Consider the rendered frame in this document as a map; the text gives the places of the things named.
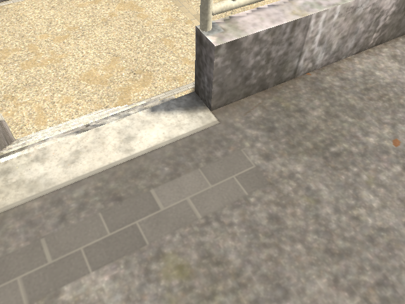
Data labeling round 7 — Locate stairs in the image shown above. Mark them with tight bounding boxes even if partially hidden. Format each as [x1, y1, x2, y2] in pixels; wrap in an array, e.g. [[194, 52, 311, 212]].
[[0, 96, 175, 163]]

